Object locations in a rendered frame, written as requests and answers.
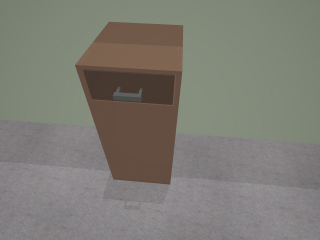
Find cabinet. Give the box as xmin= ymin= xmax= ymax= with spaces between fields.
xmin=75 ymin=22 xmax=183 ymax=185

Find drawer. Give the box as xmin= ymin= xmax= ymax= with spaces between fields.
xmin=83 ymin=69 xmax=175 ymax=105

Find handle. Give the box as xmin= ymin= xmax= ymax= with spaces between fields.
xmin=113 ymin=87 xmax=143 ymax=102

